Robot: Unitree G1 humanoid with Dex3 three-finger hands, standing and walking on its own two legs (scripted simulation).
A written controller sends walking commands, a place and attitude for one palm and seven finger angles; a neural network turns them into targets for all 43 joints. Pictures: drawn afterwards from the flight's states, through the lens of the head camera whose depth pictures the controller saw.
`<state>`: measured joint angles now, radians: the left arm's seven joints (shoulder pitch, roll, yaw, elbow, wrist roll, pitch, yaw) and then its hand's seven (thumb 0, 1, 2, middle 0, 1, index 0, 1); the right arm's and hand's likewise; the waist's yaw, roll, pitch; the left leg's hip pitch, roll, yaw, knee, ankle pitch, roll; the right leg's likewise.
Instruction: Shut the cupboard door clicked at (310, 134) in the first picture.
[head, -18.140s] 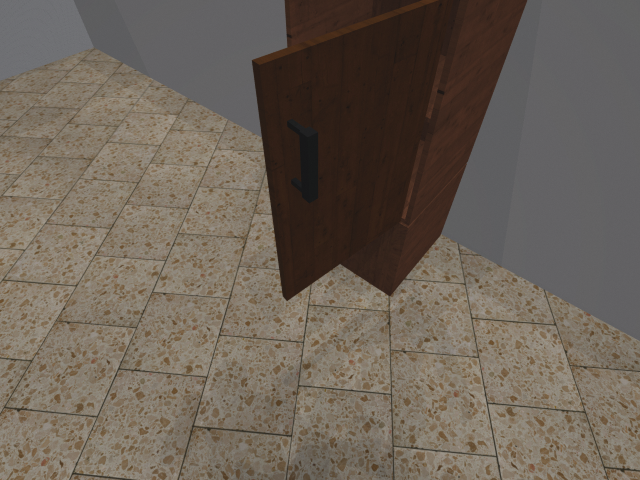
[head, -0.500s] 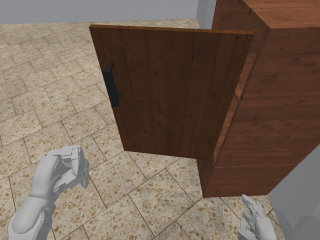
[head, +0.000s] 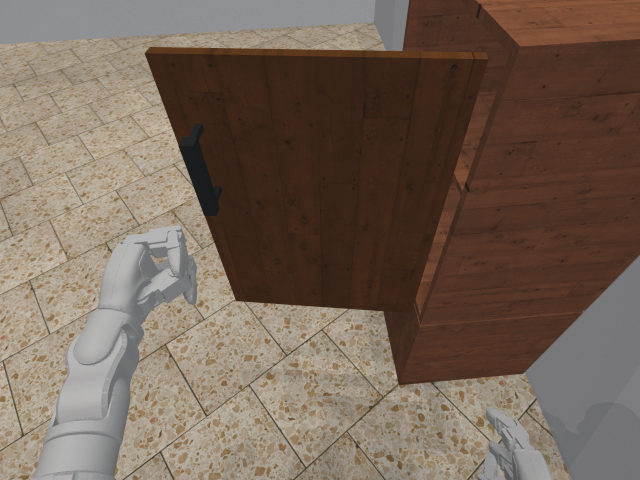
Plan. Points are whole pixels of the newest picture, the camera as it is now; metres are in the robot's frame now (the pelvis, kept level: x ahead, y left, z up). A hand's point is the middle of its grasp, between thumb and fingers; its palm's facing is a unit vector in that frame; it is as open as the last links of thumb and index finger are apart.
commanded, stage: bring the fist close to the handle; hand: left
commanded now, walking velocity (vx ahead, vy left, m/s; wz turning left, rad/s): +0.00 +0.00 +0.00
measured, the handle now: (204, 171) +0.52 +0.21 +0.10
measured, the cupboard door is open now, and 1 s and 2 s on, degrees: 80 80 67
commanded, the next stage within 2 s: push the door shut along its arc in 0.92 s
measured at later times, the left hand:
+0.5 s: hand (210, 214) +0.42 +0.18 +0.11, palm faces -0.02 -1.00 -0.02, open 3.1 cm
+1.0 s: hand (210, 209) +0.43 +0.18 +0.10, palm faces -0.02 -1.00 -0.01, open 3.1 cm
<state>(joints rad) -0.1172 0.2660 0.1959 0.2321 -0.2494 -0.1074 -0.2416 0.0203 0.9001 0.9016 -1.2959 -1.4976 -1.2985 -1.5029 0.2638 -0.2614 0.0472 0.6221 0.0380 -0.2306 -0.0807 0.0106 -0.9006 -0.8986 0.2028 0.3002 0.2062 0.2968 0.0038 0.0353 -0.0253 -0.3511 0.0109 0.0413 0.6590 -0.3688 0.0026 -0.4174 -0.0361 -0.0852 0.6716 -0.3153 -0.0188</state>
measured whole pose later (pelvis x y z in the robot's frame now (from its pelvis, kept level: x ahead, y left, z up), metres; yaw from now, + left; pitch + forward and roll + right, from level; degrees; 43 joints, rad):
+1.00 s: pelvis +0.00 +0.01 +0.00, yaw -2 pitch +8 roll +0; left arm -0.61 0.33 0.28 0.86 -0.18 -0.30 -0.22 0.02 0.90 0.90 -1.30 -1.50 -1.30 -1.50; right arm 0.35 -0.26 0.02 0.66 0.04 -0.06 -0.05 0.01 -0.90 -0.90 0.20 0.30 0.21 0.30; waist -0.06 0.02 -0.05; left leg -0.46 0.02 0.07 0.68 -0.37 0.02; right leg -0.52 -0.02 -0.06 0.66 -0.29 -0.01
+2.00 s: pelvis -0.02 +0.01 -0.02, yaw -1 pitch +18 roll -2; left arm -1.19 0.60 0.30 1.34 -0.11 -0.26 -0.42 0.02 0.90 0.90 -1.30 -1.50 -1.30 -1.50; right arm 0.41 -0.31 0.04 0.69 0.00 -0.07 -0.06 0.00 -0.90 -0.90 0.20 0.30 0.21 0.30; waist -0.23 0.03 -0.04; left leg -0.77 0.03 0.04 0.85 -0.40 0.02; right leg -0.80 -0.02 -0.09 0.78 -0.30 -0.01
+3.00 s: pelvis +0.00 +0.02 -0.05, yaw -1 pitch +27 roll -4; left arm -1.54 0.63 0.25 1.45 -0.05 -0.14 -0.38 0.03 0.93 0.98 -1.30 -1.50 -1.30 -1.50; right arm 0.44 -0.29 0.04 0.72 -0.05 -0.06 -0.04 0.00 -0.90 -0.90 0.20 0.30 0.21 0.30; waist -0.30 0.06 -0.05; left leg -0.99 0.05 0.00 1.00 -0.48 0.03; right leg -0.99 -0.01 -0.11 0.88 -0.36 -0.01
